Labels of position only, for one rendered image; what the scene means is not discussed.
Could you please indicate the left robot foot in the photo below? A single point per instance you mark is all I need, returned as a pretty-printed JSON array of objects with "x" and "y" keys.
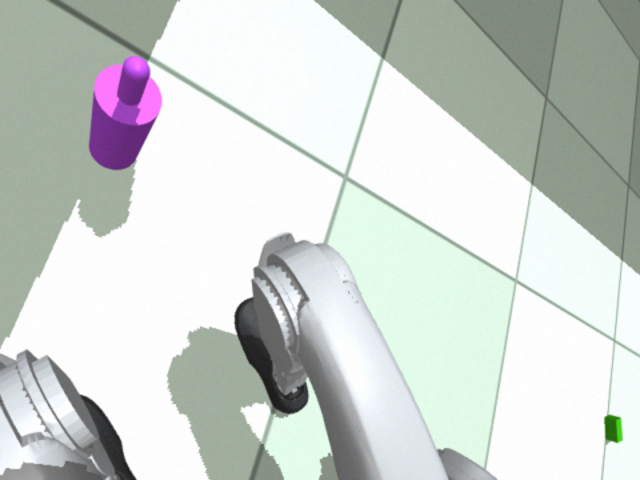
[{"x": 109, "y": 439}]

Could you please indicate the right robot hand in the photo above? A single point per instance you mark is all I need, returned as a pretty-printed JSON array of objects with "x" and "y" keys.
[{"x": 459, "y": 467}]

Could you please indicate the right robot foot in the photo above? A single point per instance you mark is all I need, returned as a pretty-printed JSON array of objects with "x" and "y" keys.
[{"x": 247, "y": 329}]

